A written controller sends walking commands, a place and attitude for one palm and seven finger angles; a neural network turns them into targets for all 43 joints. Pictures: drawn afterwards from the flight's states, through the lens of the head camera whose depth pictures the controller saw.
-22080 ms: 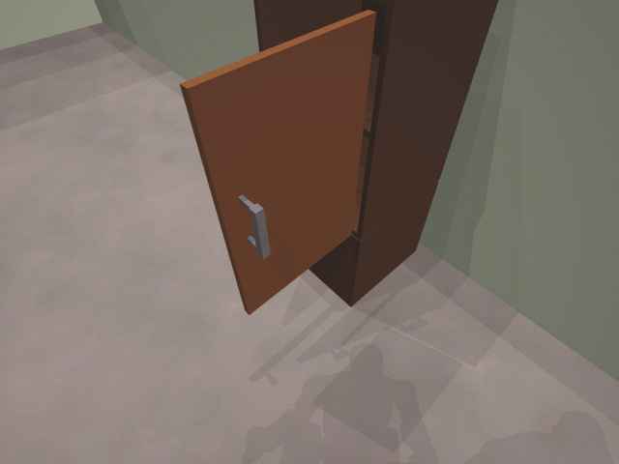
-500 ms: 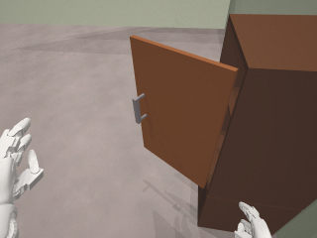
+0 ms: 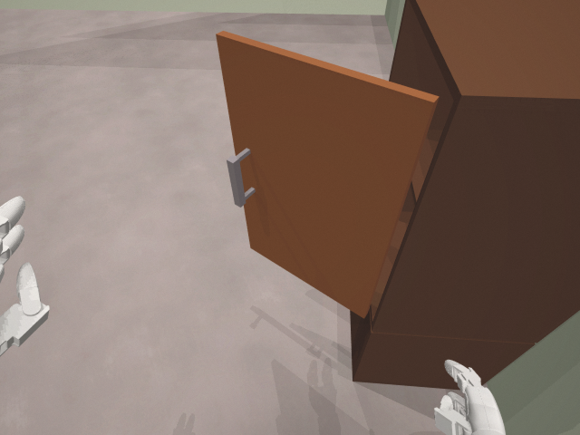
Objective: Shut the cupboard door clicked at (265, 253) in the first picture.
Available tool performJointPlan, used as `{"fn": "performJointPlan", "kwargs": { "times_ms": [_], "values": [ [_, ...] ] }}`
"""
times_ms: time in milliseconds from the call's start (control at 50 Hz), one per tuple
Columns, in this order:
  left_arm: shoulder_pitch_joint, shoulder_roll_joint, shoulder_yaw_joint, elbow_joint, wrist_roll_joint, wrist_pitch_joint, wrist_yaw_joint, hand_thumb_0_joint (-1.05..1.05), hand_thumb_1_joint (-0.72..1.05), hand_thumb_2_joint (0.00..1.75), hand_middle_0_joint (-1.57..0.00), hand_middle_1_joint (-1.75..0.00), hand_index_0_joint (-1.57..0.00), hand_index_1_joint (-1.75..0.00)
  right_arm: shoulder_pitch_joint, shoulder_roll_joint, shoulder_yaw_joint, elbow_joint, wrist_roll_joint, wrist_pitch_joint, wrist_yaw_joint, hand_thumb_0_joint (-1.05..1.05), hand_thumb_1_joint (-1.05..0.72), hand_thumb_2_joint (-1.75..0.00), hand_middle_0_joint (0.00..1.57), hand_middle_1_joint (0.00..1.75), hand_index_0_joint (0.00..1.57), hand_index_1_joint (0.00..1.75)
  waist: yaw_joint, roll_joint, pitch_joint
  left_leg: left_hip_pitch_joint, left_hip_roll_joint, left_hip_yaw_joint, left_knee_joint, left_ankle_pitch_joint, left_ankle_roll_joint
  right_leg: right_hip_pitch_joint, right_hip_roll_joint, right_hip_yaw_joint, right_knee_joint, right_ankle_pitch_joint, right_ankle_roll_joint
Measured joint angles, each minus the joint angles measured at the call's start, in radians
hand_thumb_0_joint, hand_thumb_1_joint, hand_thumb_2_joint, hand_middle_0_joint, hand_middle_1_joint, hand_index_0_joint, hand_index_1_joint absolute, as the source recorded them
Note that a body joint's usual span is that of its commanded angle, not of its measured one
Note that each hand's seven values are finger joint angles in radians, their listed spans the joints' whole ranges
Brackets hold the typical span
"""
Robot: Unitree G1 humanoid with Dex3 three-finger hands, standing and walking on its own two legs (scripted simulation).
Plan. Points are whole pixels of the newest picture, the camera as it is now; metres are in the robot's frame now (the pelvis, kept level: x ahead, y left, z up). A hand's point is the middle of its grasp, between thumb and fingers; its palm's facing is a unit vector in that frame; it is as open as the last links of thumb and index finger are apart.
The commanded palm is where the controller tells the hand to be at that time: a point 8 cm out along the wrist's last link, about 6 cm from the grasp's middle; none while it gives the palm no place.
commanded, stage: step back with the hand held close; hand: left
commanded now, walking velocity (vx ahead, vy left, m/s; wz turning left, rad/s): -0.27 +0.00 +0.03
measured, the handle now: (242, 178) +0.62 +0.15 -0.03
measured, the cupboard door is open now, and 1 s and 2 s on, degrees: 58 58 58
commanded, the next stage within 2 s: stop stepping back and stand still in 1.06 s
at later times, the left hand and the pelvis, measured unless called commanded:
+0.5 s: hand out of the picture +0.08 +0.28 +0.17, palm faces +0.54 -0.72 -0.44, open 7.4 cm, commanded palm +0.01 +0.31 +0.18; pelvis -0.10 +0.00 -0.02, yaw +5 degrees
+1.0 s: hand out of the picture -0.06 +0.27 +0.18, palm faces +0.52 -0.72 -0.46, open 7.4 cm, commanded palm -0.11 +0.30 +0.18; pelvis -0.22 -0.01 -0.02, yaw +6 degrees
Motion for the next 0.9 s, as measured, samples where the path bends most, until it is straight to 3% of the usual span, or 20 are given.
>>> {"fn": "performJointPlan", "kwargs": {
  "times_ms": [100,340,460,620,720,780,840,900],
  "values": [
    [-0.002,0.03,0.031,-0.008,-0.003,-0.012,0.011,0.01,0.88,0.89,-0.21,-0.3,-0.21,-0.3,0.001,0.019,0.013,-0.025,-0.001,0.004,0.004,0.02,-0.91,-0.89,0.2,0.3,0.21,0.3,-0.013,-0.026,-0.009,-0.032,-0.004,0.015,0.013,0.014,0.014,-0.032,-0.006,0.013,0.006,0.016,0.012],
    [-0.014,-0.006,0.05,-0.031,0.039,-0.07,0.019,0.01,0.88,0.89,-0.21,-0.3,-0.21,-0.3,0.053,0.021,0.028,-0.03,-0.013,-0.061,0.01,0.02,-0.91,-0.89,0.21,0.3,0.21,0.3,-0.014,-0.034,0.019,-0.143,-0.001,-0.027,0.115,0.045,0.033,-0.111,0.01,0.0,0.095,0.04,0.017],
    [-0.049,-0.017,0.073,-0.045,0.057,-0.107,0.023,0.01,0.88,0.89,-0.21,-0.3,-0.21,-0.3,0.079,0.025,0.027,0.001,-0.021,-0.101,0.016,0.02,-0.91,-0.89,0.21,0.3,0.21,0.3,-0.007,-0.019,0.019,-0.207,0.016,-0.045,0.161,0.058,0.027,-0.095,0.044,0.014,0.146,-0.049,0.008],
    [-0.025,-0.039,0.036,-0.066,0.043,-0.148,0.039,0.01,0.88,0.89,-0.21,-0.3,-0.21,-0.3,0.061,0.027,0.018,0.055,-0.03,-0.126,0.028,0.02,-0.91,-0.89,0.21,0.3,0.21,0.3,0.008,-0.025,0.012,-0.22,0.015,-0.035,0.128,-0.024,-0.015,-0.13,0.04,0.022,0.124,0.03,-0.009],
    [-0.057,-0.015,0.024,-0.029,0.045,-0.167,0.049,0.01,0.88,0.89,-0.21,-0.3,-0.21,-0.3,0.052,0.016,0.009,0.064,-0.029,-0.125,0.019,0.02,-0.91,-0.89,0.21,0.3,0.21,0.3,-0.011,-0.025,0.004,-0.229,0.014,-0.036,0.098,-0.011,-0.008,-0.141,0.041,0.025,0.092,0.068,-0.003],
    [-0.079,0.001,0.041,0.001,0.048,-0.171,0.048,0.01,0.88,0.89,-0.21,-0.3,-0.21,-0.3,0.043,0.016,0.005,0.055,-0.026,-0.13,0.013,0.02,-0.91,-0.89,0.21,0.3,0.21,0.3,-0.032,-0.014,0.017,-0.245,0.027,-0.043,0.072,0.017,0.012,-0.169,0.061,0.022,0.118,-0.024,-0.009],
    [-0.095,0.036,0.064,0.0,0.042,-0.158,0.034,0.01,0.88,0.89,-0.21,-0.3,-0.21,-0.3,0.045,0.031,-0.007,0.039,-0.03,-0.14,0.013,0.02,-0.91,-0.89,0.2,0.3,0.21,0.3,-0.057,-0.001,0.035,-0.27,0.056,-0.044,0.029,0.101,0.022,-0.173,0.097,-0.002,0.239,-0.091,-0.02],
    [-0.063,0.081,0.1,-0.062,0.024,-0.162,0.03,0.01,0.88,0.89,-0.21,-0.3,-0.21,-0.3,0.052,0.049,-0.009,0.037,-0.028,-0.153,0.026,0.02,-0.91,-0.89,0.2,0.3,0.21,0.3,-0.057,-0.029,0.019,-0.319,0.067,-0.01,0.011,0.156,0.012,-0.097,0.097,-0.025,0.205,-0.148,-0.046]
  ]
}}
